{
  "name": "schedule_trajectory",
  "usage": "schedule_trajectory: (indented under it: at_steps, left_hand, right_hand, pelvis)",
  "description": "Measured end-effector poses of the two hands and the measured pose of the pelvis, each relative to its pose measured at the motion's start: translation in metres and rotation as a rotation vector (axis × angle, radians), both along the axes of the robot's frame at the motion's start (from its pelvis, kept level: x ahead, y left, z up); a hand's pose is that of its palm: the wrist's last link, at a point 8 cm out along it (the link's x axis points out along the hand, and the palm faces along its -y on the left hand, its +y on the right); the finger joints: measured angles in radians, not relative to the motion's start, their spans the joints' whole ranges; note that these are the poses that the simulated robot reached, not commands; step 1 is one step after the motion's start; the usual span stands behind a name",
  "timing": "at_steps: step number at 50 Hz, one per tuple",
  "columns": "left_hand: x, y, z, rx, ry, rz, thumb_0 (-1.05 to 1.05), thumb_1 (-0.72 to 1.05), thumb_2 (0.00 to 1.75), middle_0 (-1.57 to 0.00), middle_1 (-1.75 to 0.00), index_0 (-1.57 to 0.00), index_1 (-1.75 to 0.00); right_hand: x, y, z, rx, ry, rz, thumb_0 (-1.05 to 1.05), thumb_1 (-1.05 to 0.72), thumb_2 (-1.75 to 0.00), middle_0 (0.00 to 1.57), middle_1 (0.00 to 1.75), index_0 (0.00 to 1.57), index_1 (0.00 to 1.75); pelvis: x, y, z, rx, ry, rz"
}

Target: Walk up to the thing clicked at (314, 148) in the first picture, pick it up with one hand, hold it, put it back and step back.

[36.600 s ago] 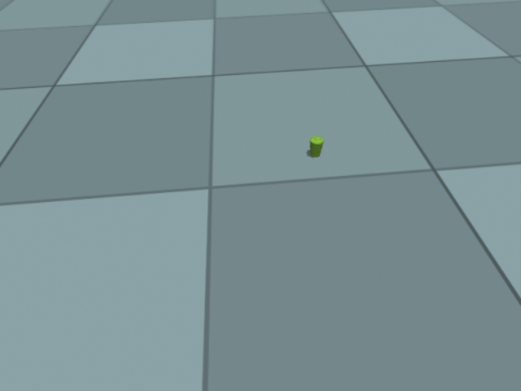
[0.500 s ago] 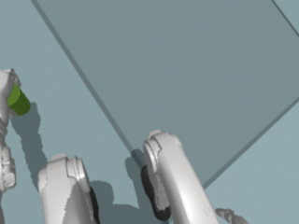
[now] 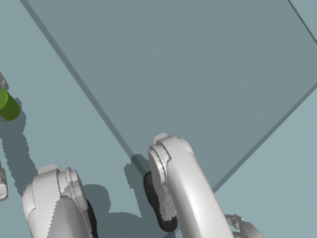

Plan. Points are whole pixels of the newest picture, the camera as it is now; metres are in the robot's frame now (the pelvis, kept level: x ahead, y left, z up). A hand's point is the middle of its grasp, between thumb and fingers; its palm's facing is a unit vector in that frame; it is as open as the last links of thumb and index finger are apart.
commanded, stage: rest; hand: left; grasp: from above
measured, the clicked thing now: out of the picture +0.49 +0.29 -0.23
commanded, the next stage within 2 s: open in 0.98 s
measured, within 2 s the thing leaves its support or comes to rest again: rests again in 0.46 s
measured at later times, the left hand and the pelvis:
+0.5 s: hand out of the picture +0.48 +0.29 -0.22, palm faces -0.42 -0.10 -0.90, open 9.8 cm; pelvis +0.00 +0.00 -0.01, yaw -2 degrees
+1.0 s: hand out of the picture +0.49 +0.29 -0.23, palm faces -0.43 -0.12 -0.90, open 9.8 cm; pelvis +0.00 +0.00 -0.02, yaw -4 degrees
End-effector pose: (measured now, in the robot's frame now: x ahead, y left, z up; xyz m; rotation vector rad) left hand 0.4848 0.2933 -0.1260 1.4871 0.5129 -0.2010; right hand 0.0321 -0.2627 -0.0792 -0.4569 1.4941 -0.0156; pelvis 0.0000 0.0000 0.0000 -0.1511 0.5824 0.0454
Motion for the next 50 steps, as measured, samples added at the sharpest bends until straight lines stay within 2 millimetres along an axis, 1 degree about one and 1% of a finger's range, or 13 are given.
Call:
schedule_trajectory:
  at_steps: [11,18,24,34,50]
  left_hand:
    - [0.004,-0.001,-0.016,0.002,0.013,0.018,-0.01,-0.05,0.72,-0.66,-0.89,-0.60,-0.88]
    - [0.005,-0.001,-0.029,-0.020,0.003,0.009,0.00,-0.04,0.71,-0.66,-0.89,-0.59,-0.88]
    - [0.005,-0.001,-0.036,-0.018,-0.012,-0.002,0.00,-0.04,0.71,-0.66,-0.89,-0.59,-0.88]
    - [0.005,-0.003,-0.043,-0.005,-0.007,0.009,0.00,-0.04,0.71,-0.66,-0.89,-0.59,-0.88]
    - [0.008,-0.002,-0.042,-0.015,-0.003,0.027,0.00,-0.05,0.72,-0.67,-0.89,-0.60,-0.88]
  right_hand:
    - [-0.009,0.005,-0.005,0.021,0.017,0.013,0.00,-0.91,-0.90,0.20,0.30,0.20,0.30]
    - [-0.014,0.005,0.000,0.007,0.027,0.032,0.00,-0.91,-0.90,0.20,0.30,0.20,0.30]
    - [-0.014,0.004,0.004,-0.005,0.032,0.047,0.00,-0.91,-0.90,0.20,0.30,0.20,0.30]
    - [-0.011,0.006,0.004,0.016,0.016,0.075,0.00,-0.91,-0.90,0.20,0.30,0.20,0.30]
    - [-0.015,0.014,0.008,0.039,-0.005,0.096,0.00,-0.91,-0.90,0.20,0.30,0.20,0.30]
  pelvis:
    - [0.000,0.001,-0.008,-0.013,-0.016,-0.013]
    - [0.000,0.001,-0.012,-0.025,-0.029,-0.019]
    - [0.000,0.002,-0.014,-0.032,-0.035,-0.020]
    - [0.000,0.002,-0.015,-0.039,-0.043,-0.028]
    - [-0.002,0.004,-0.016,-0.051,-0.063,-0.036]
